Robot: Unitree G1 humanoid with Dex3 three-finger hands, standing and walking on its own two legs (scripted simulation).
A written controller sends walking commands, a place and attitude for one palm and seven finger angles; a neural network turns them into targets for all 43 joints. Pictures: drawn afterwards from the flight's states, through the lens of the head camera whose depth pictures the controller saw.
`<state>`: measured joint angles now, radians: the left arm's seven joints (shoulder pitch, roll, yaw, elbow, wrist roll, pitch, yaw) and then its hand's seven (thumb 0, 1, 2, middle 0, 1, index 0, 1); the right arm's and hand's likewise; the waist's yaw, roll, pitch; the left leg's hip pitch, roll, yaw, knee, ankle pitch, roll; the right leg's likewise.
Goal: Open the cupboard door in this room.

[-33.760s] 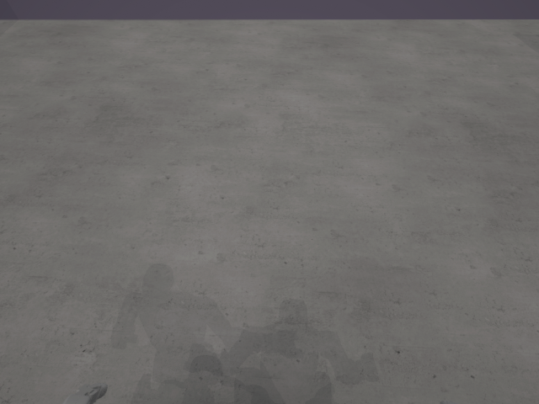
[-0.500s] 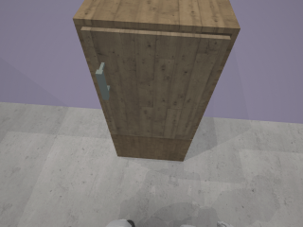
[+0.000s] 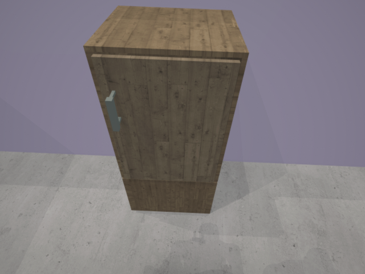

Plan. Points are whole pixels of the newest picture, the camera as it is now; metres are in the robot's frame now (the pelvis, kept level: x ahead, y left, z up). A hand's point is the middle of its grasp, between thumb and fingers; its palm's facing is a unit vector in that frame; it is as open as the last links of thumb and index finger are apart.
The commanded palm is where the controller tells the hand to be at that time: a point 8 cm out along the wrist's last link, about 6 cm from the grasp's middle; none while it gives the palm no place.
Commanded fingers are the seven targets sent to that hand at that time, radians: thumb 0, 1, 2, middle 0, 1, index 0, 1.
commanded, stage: come to a stop and stand still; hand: left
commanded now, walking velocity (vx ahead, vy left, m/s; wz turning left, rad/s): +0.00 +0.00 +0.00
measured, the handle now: (114, 111) +0.59 +0.24 +0.03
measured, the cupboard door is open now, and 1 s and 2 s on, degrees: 0 0 0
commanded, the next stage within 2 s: look again from close up in 0.10 s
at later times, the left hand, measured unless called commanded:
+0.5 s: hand out of the picture -0.01 +0.17 -0.17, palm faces +0.04 -0.99 -0.16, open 7.4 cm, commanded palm none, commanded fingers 0.00 0.90 0.90 -0.20 -0.30 -0.20 -0.30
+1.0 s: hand (100, 212) +0.26 +0.20 +0.00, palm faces +0.18 -0.98 -0.06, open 7.6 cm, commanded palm +0.16 +0.25 -0.04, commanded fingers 0.00 0.62 0.78 -0.22 -0.48 -0.22 -0.48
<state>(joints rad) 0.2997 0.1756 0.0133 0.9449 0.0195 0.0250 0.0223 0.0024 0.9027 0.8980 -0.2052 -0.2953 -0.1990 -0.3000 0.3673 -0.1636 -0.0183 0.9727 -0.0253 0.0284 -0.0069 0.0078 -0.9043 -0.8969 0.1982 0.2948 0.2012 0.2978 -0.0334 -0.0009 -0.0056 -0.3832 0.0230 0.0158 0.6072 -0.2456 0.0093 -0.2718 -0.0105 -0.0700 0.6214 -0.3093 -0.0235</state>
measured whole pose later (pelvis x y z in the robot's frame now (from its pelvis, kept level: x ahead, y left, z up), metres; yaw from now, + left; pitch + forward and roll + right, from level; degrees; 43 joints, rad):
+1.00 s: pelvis +0.04 +0.01 -0.02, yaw -1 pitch +6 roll +0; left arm 0.41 0.17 0.10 0.15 -0.19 -0.33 -0.02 0.01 0.84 0.86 -0.21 -0.35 -0.20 -0.36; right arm 0.24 -0.22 -0.02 0.73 0.02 -0.25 -0.05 0.01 -0.91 -0.90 0.20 0.30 0.20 0.30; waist -0.03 0.01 -0.10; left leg -0.55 0.00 0.02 0.75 -0.30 0.01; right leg -0.44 -0.03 -0.05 0.77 -0.43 0.00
